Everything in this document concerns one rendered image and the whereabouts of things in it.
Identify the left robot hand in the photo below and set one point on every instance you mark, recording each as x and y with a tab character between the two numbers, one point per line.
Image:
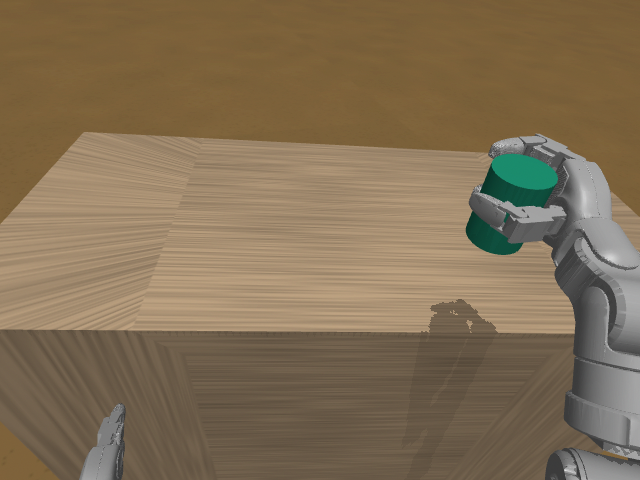
105	461

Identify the can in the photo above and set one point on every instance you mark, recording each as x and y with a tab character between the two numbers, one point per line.
519	179

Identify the right robot hand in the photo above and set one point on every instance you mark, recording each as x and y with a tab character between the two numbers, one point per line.
581	192

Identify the right robot arm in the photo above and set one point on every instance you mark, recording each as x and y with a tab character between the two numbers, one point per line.
598	268

